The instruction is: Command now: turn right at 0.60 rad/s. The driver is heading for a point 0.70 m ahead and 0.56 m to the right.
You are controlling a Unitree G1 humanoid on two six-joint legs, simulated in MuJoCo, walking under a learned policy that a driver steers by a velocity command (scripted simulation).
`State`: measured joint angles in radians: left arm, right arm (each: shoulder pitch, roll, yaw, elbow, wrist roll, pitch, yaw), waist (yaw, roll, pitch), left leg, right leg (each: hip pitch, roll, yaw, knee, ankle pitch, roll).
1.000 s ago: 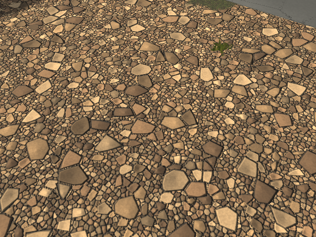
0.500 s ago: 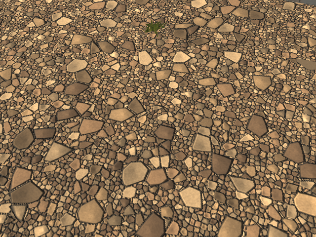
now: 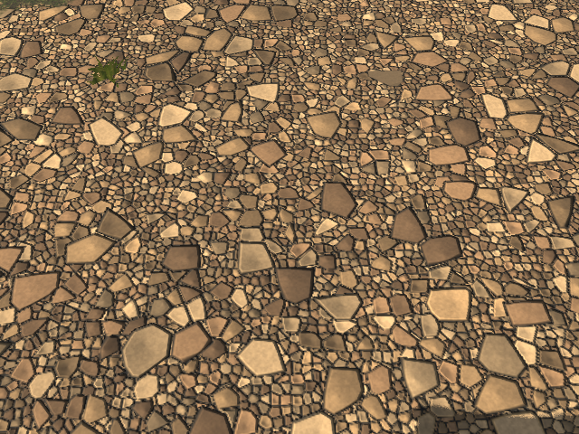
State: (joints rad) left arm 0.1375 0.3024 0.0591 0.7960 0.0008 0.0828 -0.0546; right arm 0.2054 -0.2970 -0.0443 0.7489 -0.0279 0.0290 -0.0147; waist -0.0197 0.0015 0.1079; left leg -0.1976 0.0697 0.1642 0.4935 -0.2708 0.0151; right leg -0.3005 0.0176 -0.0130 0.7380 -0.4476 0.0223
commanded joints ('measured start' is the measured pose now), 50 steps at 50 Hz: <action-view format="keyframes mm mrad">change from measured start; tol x32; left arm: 1 34 78 15 -64 4 -23 7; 23 282 178 42 18 20 -124 47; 50 -182 22 -33 -152 47 -97 -36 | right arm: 1 -7 -193 -55 -43 13 -3 5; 23 -226 -95 -25 -126 1 -47 42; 30 230 -312 -73 -53 -20 -85 -15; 50 231 -123 -23 99 11 -111 -4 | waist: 1 22 167 -146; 4 54 -299 -127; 27 -11 -102 -55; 30 -107 319 -272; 50 -4 103 -42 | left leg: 1 68 227 -124 -7 455 130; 4 -388 -55 -43 473 -390 -48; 22 -437 -43 -194 197 37 -67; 28 171 -87 -193 -38 46 -15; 31 333 364 -933 -337 -611 134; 50 264 178 26 -203 902 76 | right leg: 1 100 28 -58 -224 112 -38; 4 255 -405 588 -469 661 -270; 8 236 -185 415 -556 -41 -250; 26 110 -141 533 -460 250 -235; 32 -388 36 176 417 11 -115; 50 -217 21 -123 -115 309 -140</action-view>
